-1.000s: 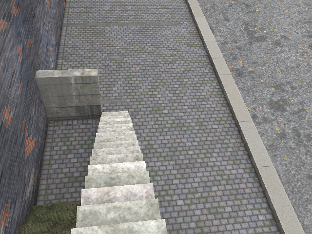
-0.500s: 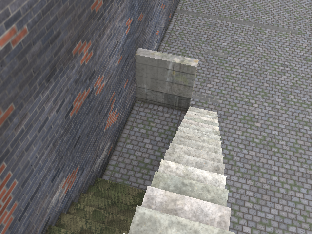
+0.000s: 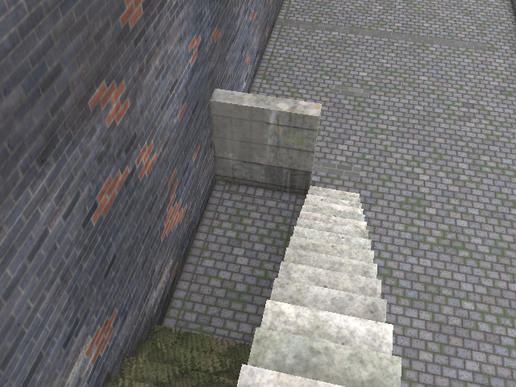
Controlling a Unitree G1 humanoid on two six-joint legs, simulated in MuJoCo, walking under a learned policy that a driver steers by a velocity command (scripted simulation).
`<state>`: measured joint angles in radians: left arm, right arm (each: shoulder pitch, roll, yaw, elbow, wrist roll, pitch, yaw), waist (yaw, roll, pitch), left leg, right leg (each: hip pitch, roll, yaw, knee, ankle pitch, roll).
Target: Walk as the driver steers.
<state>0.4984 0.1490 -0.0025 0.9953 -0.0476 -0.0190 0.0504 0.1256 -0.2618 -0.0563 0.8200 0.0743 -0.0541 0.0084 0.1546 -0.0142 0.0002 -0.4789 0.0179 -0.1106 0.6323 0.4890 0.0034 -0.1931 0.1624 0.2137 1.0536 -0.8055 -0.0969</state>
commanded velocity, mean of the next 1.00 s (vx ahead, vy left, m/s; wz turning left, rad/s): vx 0.08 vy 0.00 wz -0.28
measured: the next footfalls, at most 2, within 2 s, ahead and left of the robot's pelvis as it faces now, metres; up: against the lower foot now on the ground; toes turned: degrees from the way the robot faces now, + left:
left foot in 0.08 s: +0.14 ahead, +0.14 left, -0.19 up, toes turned -1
right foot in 0.68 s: +0.36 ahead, -0.17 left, -0.39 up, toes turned -14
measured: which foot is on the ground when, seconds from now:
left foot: up 0.00-0.06, down 0.08-0.68, up 0.70-1.00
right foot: down 0.00-0.08, up 0.10-0.66, down 0.68-1.00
